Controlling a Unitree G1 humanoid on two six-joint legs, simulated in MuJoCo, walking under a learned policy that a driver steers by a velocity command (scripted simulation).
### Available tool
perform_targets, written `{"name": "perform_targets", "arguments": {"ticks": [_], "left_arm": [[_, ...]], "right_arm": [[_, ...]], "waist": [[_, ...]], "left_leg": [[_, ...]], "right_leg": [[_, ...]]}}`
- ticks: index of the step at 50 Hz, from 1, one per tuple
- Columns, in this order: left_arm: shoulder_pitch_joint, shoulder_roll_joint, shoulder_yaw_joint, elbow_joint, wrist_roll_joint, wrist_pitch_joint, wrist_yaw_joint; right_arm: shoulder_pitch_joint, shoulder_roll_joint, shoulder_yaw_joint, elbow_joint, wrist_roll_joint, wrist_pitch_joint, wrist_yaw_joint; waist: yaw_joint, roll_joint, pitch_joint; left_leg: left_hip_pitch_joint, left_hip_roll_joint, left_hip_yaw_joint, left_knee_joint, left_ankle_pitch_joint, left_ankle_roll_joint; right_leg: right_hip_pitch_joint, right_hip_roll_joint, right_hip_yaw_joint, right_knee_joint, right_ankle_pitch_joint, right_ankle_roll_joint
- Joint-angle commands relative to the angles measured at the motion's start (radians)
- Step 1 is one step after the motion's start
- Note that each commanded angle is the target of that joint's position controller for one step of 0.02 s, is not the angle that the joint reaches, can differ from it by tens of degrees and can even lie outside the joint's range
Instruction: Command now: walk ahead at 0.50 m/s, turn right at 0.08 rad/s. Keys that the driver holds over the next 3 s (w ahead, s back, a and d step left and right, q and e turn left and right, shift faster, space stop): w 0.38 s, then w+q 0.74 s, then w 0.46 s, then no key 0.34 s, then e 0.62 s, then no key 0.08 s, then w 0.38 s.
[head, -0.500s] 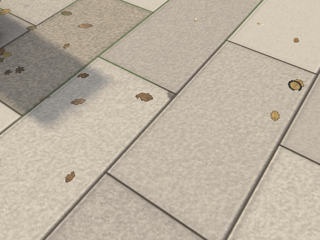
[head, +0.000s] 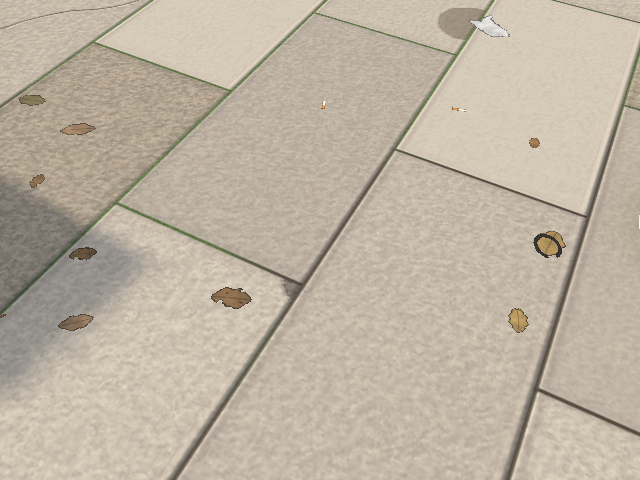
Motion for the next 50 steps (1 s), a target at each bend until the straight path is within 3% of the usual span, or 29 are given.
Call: {"name": "perform_targets", "arguments": {"ticks": [1,6,9,12,14,15,16,17,18,19,20,21,23,27,33,37,40,42,43,44,45,46,47,48,49,50], "left_arm": [[0.021,0.047,0.005,-0.048,0.005,0.006,-0.010],[-0.192,0.014,-0.018,-0.114,-0.004,0.001,-0.017],[-0.273,0.015,-0.023,-0.136,-0.009,-0.002,-0.015],[-0.303,0.034,-0.019,-0.153,-0.009,-0.007,-0.009],[-0.242,0.050,-0.009,-0.137,-0.005,-0.015,-0.002],[-0.134,0.062,0.000,-0.100,-0.001,-0.022,0.005],[0.029,0.096,0.015,-0.045,0.012,-0.034,0.015],[0.189,0.185,0.039,-0.023,0.038,-0.040,0.029],[0.208,0.251,0.059,-0.011,0.021,-0.027,0.026],[0.139,0.183,0.048,-0.015,-0.016,-0.018,0.021],[0.048,0.122,0.032,-0.028,-0.020,-0.021,0.019],[-0.002,0.076,0.020,-0.032,-0.015,-0.029,0.016],[-0.020,0.040,0.009,-0.015,-0.017,-0.043,0.024],[0.042,0.068,0.018,0.022,-0.024,-0.073,0.026],[0.101,0.058,0.013,0.056,-0.024,-0.071,0.033],[0.174,0.069,0.013,0.092,-0.022,-0.064,0.047],[0.172,0.095,0.017,0.103,-0.016,-0.050,0.058],[0.150,0.125,0.026,0.099,-0.011,-0.036,0.064],[0.143,0.138,0.030,0.094,-0.010,-0.027,0.063],[0.120,0.143,0.032,0.077,-0.015,-0.022,0.059],[0.138,0.064,0.014,0.026,-0.025,-0.029,0.048],[0.103,0.065,0.019,-0.037,-0.031,-0.039,0.032],[-0.010,0.090,0.021,-0.056,-0.017,-0.049,0.027],[-0.024,0.082,0.016,-0.068,-0.028,-0.062,0.023],[-0.008,0.080,0.018,-0.054,-0.025,-0.063,0.025],[0.005,0.076,0.017,-0.053,-0.006,-0.046,0.026]], "right_arm": [[0.040,-0.111,-0.022,-0.019,0.009,-0.028,0.003],[0.115,-0.111,-0.020,0.022,0.013,-0.024,0.004],[0.163,-0.125,-0.022,0.045,0.009,-0.022,0.000],[0.178,-0.135,-0.023,0.063,0.001,-0.015,-0.009],[0.158,-0.148,-0.026,0.068,-0.002,-0.010,-0.015],[0.146,-0.152,-0.027,0.070,0.000,-0.005,-0.016],[0.144,-0.137,-0.021,0.067,0.003,-0.002,-0.017],[0.152,-0.077,-0.001,0.021,0.022,-0.006,-0.013],[0.246,-0.035,0.002,0.018,0.030,-0.004,-0.012],[0.162,-0.130,-0.024,0.025,0.003,0.006,-0.018],[0.107,-0.109,-0.021,0.010,0.006,0.000,-0.011],[0.085,-0.086,-0.016,0.013,0.011,0.001,-0.007],[0.111,-0.066,-0.015,0.032,-0.011,0.028,0.005],[0.039,-0.050,-0.018,0.013,-0.012,0.055,0.023],[-0.162,-0.027,-0.006,-0.057,-0.009,0.052,0.034],[-0.284,-0.015,0.009,-0.109,-0.015,0.048,0.043],[-0.269,-0.031,0.003,-0.120,-0.018,0.048,0.042],[-0.165,-0.057,-0.011,-0.096,-0.021,0.049,0.033],[-0.066,-0.081,-0.025,-0.068,-0.024,0.043,0.029],[0.087,-0.124,-0.048,-0.024,-0.035,0.036,0.019],[0.163,-0.238,-0.083,-0.016,-0.039,0.039,0.002],[0.125,-0.293,-0.096,-0.034,-0.011,0.049,0.004],[0.097,-0.258,-0.090,-0.027,0.008,0.058,-0.002],[0.045,-0.206,-0.077,-0.027,0.012,0.057,-0.008],[-0.001,-0.160,-0.065,-0.031,0.009,0.053,-0.010],[-0.030,-0.138,-0.057,-0.034,0.016,0.046,-0.015]], "waist": [[0.019,0.117,0.005],[-0.030,0.114,0.031],[-0.056,0.115,0.032],[-0.052,0.121,0.036],[-0.013,0.126,0.008],[0.037,0.115,-0.047],[0.099,0.080,-0.143],[0.144,-0.049,-0.281],[0.099,-0.222,-0.357],[0.086,-0.059,-0.239],[0.053,-0.027,-0.109],[0.028,-0.005,-0.059],[-0.014,-0.035,-0.021],[-0.024,-0.016,0.006],[0.011,-0.010,0.052],[0.048,-0.010,0.071],[0.023,-0.033,0.041],[-0.029,-0.061,-0.029],[-0.070,-0.058,-0.089],[-0.148,-0.012,-0.166],[-0.144,0.154,-0.266],[-0.101,0.247,-0.326],[-0.113,0.094,-0.199],[-0.077,0.057,-0.093],[-0.026,0.002,-0.026],[0.008,0.004,-0.007]], "left_leg": [[0.042,0.264,-0.236,-0.246,0.156,0.141],[0.084,0.214,-0.135,-0.253,0.273,0.112],[0.144,0.233,-0.124,-0.225,0.338,0.104],[0.231,0.278,-0.138,-0.174,0.425,0.097],[0.263,0.286,-0.127,-0.074,0.605,0.079],[0.257,0.266,-0.104,0.055,0.705,0.065],[0.167,0.222,-0.066,0.246,0.647,0.045],[-0.087,0.152,-0.014,0.564,0.308,0.012],[-0.360,-0.012,-0.024,0.840,-0.377,-0.008],[-0.442,0.050,-0.127,0.898,-0.326,0.007],[-0.451,0.089,-0.134,0.868,-0.236,0.010],[-0.413,0.121,-0.132,0.811,-0.176,0.009],[-0.331,0.144,-0.129,0.753,-0.129,-0.012],[-0.403,0.153,-0.121,0.722,-0.018,-0.034],[-0.478,0.143,-0.060,0.479,0.175,-0.047],[-0.460,0.122,0.026,0.316,0.178,-0.013],[-0.383,0.065,0.076,0.261,0.062,0.040],[-0.256,-0.002,0.105,0.251,-0.050,0.090],[-0.135,-0.030,0.096,0.214,-0.078,0.119],[0.091,-0.011,0.025,0.127,-0.055,0.163],[0.370,0.256,-0.342,0.109,-0.098,0.258],[0.517,0.427,-0.844,-0.050,-0.015,0.396],[0.442,0.390,-0.690,-0.076,-0.011,0.352],[0.299,0.362,-0.572,-0.100,0.046,0.308],[0.178,0.306,-0.482,-0.121,0.144,0.257],[0.096,0.256,-0.409,-0.132,0.226,0.231]], "right_leg": [[-0.120,-0.068,-0.016,-0.050,0.084,0.028],[-0.134,-0.076,-0.082,-0.339,0.254,0.057],[-0.099,-0.053,-0.106,-0.455,0.284,0.047],[-0.078,-0.036,-0.103,-0.517,0.217,0.015],[0.025,0.000,-0.113,-0.566,0.137,-0.017],[0.160,0.032,-0.127,-0.621,0.137,-0.039],[0.387,0.012,-0.100,-0.650,0.157,-0.072],[0.674,-0.240,0.195,-0.669,0.062,-0.145],[0.806,-0.439,0.602,-0.783,0.066,-0.255],[0.710,-0.379,0.547,-0.802,0.009,-0.229],[0.566,-0.343,0.392,-0.834,0.042,-0.199],[0.466,-0.294,0.286,-0.879,0.098,-0.160],[0.351,-0.233,0.146,-0.934,0.178,-0.107],[0.349,-0.220,0.016,-0.989,0.288,-0.098],[0.406,-0.187,-0.145,-0.987,0.435,-0.066],[0.514,-0.216,-0.207,-0.945,0.579,-0.055],[0.603,-0.238,-0.252,-0.822,0.896,-0.042],[0.630,-0.248,-0.277,-0.628,1.140,-0.041],[0.600,-0.250,-0.279,-0.462,1.120,-0.042],[0.460,-0.230,-0.291,-0.217,0.931,-0.020],[0.140,-0.137,-0.297,0.133,0.330,0.020],[-0.180,0.069,-0.123,0.384,-0.260,0.055],[-0.290,-0.018,0.001,0.367,-0.154,0.044],[-0.272,-0.058,-0.007,0.278,-0.064,0.043],[-0.211,-0.088,-0.010,0.180,-0.032,0.048],[-0.148,-0.102,-0.009,0.122,-0.027,0.064]]}}
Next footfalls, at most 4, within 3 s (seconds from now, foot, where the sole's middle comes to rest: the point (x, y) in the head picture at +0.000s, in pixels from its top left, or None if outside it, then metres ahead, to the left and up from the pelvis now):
0.32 right None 0.33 -0.12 -0.78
0.88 left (288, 428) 0.60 0.07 -0.78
1.40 right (307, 292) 0.96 0.04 -0.78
1.88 left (212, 261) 1.05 0.29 -0.78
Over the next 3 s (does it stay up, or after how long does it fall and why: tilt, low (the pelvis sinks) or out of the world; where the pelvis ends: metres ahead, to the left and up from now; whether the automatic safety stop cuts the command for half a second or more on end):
stays up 1.03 0.18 0.00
